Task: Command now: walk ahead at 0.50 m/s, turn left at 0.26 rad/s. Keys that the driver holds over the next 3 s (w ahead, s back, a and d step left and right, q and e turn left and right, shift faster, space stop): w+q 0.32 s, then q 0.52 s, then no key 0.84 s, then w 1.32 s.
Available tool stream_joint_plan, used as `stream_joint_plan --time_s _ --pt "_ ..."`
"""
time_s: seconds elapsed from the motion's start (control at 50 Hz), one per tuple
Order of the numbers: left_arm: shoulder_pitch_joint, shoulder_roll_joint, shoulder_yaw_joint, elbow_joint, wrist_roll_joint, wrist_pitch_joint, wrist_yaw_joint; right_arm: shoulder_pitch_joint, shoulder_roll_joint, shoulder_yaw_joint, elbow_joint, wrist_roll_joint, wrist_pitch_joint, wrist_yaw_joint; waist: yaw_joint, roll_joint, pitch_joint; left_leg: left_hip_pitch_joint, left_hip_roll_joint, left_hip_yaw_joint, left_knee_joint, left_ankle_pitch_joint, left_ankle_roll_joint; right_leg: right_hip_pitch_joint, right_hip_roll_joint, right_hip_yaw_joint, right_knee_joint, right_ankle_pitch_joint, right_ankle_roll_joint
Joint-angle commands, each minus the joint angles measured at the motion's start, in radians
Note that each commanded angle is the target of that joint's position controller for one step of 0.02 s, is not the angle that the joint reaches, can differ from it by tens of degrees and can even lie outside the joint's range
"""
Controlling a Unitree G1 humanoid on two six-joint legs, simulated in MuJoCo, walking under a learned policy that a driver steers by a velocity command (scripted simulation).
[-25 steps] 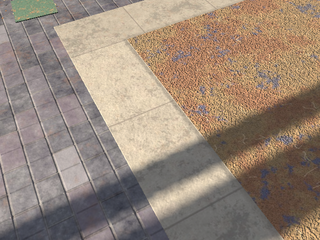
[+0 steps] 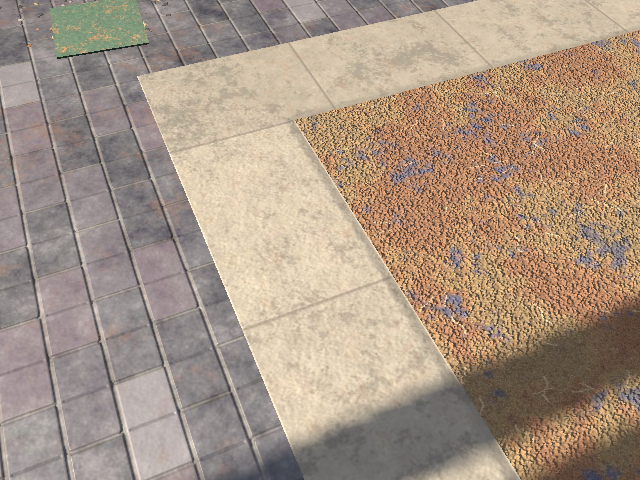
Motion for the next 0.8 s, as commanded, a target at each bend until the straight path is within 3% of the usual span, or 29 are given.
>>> stream_joint_plan --time_s 0.02,0.06,0.1,0.16,0.24,0.32,0.36,0.38,0.4,0.42,0.44,0.46,0.48,0.5,0.52,0.54,0.58,0.64,0.72,0.8 --pt "-0.076 0.115 0.028 -0.108 0.013 -0.039 0.004 0.105 -0.128 -0.035 -0.035 -0.011 0.003 -0.004 -0.049 0.065 -0.071 0.373 0.255 -0.425 -0.295 0.020 0.189 -0.410 -0.098 0.043 0.079 0.130 -0.013" --pt "-0.055 0.089 0.029 -0.110 0.022 -0.024 0.006 0.089 -0.112 -0.032 -0.042 -0.014 0.002 -0.007 -0.010 0.092 -0.069 0.281 0.220 -0.372 -0.341 0.096 0.197 -0.322 -0.107 0.045 0.004 0.172 0.006" --pt "-0.080 0.076 0.028 -0.122 0.026 -0.012 0.013 0.107 -0.136 -0.042 -0.036 -0.004 -0.003 -0.017 -0.005 0.092 -0.052 0.239 0.205 -0.324 -0.369 0.140 0.211 -0.320 -0.098 0.034 -0.080 0.225 0.032" --pt "-0.199 0.061 0.023 -0.158 0.026 -0.010 0.016 0.156 -0.160 -0.052 -0.019 0.003 0.000 -0.037 -0.034 0.076 -0.016 0.222 0.180 -0.282 -0.380 0.137 0.189 -0.338 -0.079 0.040 -0.276 0.389 0.057" --pt "-0.332 0.044 0.015 -0.193 0.014 -0.023 0.000 0.220 -0.170 -0.056 -0.002 0.012 0.011 -0.051 -0.080 0.093 0.002 0.214 0.156 -0.270 -0.354 0.084 0.157 -0.264 -0.032 0.038 -0.482 0.531 0.067" --pt "-0.405 0.070 0.020 -0.223 0.004 -0.041 -0.016 0.263 -0.171 -0.060 0.009 0.018 0.028 -0.058 -0.094 0.098 0.008 0.279 0.184 -0.351 -0.275 0.042 0.146 -0.209 -0.007 0.055 -0.587 0.489 0.057" --pt "-0.364 0.100 0.032 -0.218 0.013 -0.049 -0.016 0.246 -0.179 -0.066 0.001 0.012 0.042 -0.065 -0.063 0.129 -0.002 0.312 0.172 -0.383 -0.174 0.177 0.115 -0.139 0.013 0.047 -0.631 0.421 0.035" --pt "-0.295 0.112 0.041 -0.199 0.020 -0.054 -0.013 0.227 -0.165 -0.063 -0.010 0.012 0.050 -0.068 -0.026 0.134 -0.038 0.310 0.136 -0.377 -0.094 0.243 0.087 -0.042 0.019 0.028 -0.679 0.450 0.014" --pt "-0.206 0.144 0.052 -0.185 0.036 -0.058 -0.006 0.209 -0.132 -0.053 -0.032 0.009 0.051 -0.068 0.016 0.115 -0.121 0.259 0.072 -0.342 0.050 0.268 0.046 0.133 -0.041 0.055 -0.684 0.545 -0.026" --pt "-0.054 0.218 0.068 -0.173 0.052 -0.054 0.004 0.195 -0.078 -0.035 -0.074 -0.012 0.049 -0.071 0.070 -0.030 -0.281 0.088 -0.006 -0.249 0.349 0.017 -0.007 0.419 -0.244 0.218 -0.610 0.813 -0.092" --pt "-0.031 0.246 0.073 -0.158 0.043 -0.029 -0.001 0.406 -0.024 -0.017 -0.078 0.003 0.041 -0.065 -0.019 -0.337 -0.420 -0.211 -0.103 -0.176 0.613 -0.574 -0.058 0.693 -0.484 0.553 -0.594 0.937 -0.271" --pt "-0.059 0.160 0.057 -0.176 0.025 -0.013 -0.003 0.405 -0.136 -0.040 -0.048 0.018 0.048 -0.068 -0.002 -0.221 -0.378 -0.282 -0.014 -0.204 0.728 -0.508 -0.078 0.613 -0.461 0.568 -0.633 0.768 -0.255" --pt "-0.101 0.098 0.039 -0.191 0.023 -0.004 0.002 0.287 -0.185 -0.058 -0.067 0.018 0.062 -0.071 0.022 -0.134 -0.254 -0.309 0.013 -0.170 0.753 -0.436 -0.094 0.491 -0.399 0.406 -0.650 0.744 -0.212" --pt "-0.163 0.084 0.030 -0.190 0.027 0.005 0.003 0.237 -0.180 -0.063 -0.078 0.013 0.079 -0.076 0.001 -0.071 -0.183 -0.283 0.045 -0.139 0.731 -0.383 -0.108 0.361 -0.345 0.298 -0.674 0.766 -0.189" --pt "-0.205 0.073 0.026 -0.186 0.029 0.012 0.003 0.219 -0.170 -0.068 -0.090 0.005 0.096 -0.078 -0.023 -0.080 -0.128 -0.253 0.071 -0.128 0.699 -0.347 -0.115 0.250 -0.314 0.232 -0.700 0.758 -0.185" --pt "-0.230 0.085 0.029 -0.179 0.038 0.015 0.003 0.231 -0.140 -0.066 -0.093 0.008 0.112 -0.076 -0.046 -0.113 -0.098 -0.182 0.083 -0.107 0.675 -0.314 -0.120 0.145 -0.283 0.161 -0.742 0.740 -0.183" --pt "-0.258 0.105 0.038 -0.169 0.044 0.013 0.006 0.223 -0.097 -0.058 -0.116 0.013 0.127 -0.076 -0.056 -0.143 -0.076 -0.142 0.081 -0.070 0.603 -0.252 -0.128 0.078 -0.263 0.076 -0.799 0.735 -0.201" --pt "-0.261 0.131 0.050 -0.154 0.031 0.020 0.018 0.167 -0.088 -0.054 -0.153 0.004 0.130 -0.066 -0.045 -0.111 -0.109 -0.129 0.101 -0.067 0.467 -0.144 -0.123 0.122 -0.293 0.019 -0.813 0.752 -0.219" --pt "-0.272 0.161 0.058 -0.142 0.017 0.043 0.022 0.090 -0.096 -0.054 -0.191 0.004 0.133 -0.040 -0.023 -0.107 -0.107 -0.036 0.096 -0.024 0.293 -0.054 -0.098 0.122 -0.295 -0.065 -0.817 0.632 -0.197" --pt "-0.244 0.200 0.071 -0.121 -0.007 0.059 0.012 0.030 -0.120 -0.066 -0.236 0.003 0.148 -0.020 -0.010 -0.117 -0.080 0.001 0.077 0.011 0.143 -0.112 -0.059 0.192 -0.330 -0.070 -0.753 0.563 -0.160"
